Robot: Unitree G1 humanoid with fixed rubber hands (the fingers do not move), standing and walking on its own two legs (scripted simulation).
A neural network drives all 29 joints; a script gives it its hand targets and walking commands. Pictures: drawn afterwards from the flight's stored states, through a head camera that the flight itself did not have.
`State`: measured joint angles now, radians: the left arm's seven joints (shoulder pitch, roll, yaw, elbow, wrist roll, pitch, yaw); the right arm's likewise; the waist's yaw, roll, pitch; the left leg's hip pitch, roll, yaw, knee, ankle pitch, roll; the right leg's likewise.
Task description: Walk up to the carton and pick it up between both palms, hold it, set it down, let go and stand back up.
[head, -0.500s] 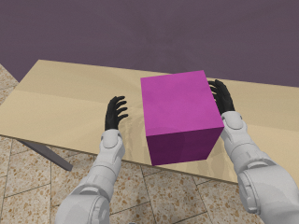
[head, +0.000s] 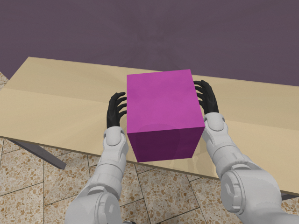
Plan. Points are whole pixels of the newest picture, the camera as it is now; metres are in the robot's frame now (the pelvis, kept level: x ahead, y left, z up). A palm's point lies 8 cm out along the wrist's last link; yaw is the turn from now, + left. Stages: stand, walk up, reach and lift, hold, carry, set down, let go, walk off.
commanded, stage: reach and lift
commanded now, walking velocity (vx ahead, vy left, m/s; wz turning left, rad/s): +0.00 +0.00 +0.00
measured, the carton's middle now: (161, 119) +0.41 +0.04 -0.01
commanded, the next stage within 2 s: none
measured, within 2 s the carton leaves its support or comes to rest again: neither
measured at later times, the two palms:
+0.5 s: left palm (115, 123) +0.37 +0.17 +0.02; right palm (210, 112) +0.43 -0.09 +0.03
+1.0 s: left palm (115, 123) +0.37 +0.17 +0.02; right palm (210, 112) +0.43 -0.09 +0.02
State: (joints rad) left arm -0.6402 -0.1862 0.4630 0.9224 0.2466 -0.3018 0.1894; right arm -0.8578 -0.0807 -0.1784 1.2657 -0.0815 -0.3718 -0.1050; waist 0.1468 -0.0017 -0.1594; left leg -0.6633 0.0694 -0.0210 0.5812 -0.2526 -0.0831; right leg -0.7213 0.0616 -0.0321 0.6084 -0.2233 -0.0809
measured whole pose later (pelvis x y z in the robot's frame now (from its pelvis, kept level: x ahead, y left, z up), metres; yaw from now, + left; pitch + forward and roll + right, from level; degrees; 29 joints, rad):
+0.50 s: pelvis +0.02 +0.00 +0.02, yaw +1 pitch +17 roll +1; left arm -0.55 -0.23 0.55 0.86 0.38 -0.42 0.14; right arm -0.74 0.00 -0.39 1.22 -0.32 -0.55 -0.09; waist 0.10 -0.01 -0.10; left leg -0.52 0.08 -0.01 0.42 -0.20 -0.08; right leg -0.57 0.06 -0.05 0.44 -0.18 -0.08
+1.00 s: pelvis +0.02 +0.00 +0.02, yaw +0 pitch +18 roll +1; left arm -0.55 -0.23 0.56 0.87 0.38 -0.45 0.14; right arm -0.74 0.00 -0.35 1.20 -0.30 -0.55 -0.11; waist 0.11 0.00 -0.10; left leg -0.52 0.08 0.02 0.38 -0.17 -0.07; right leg -0.57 0.06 -0.04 0.41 -0.16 -0.08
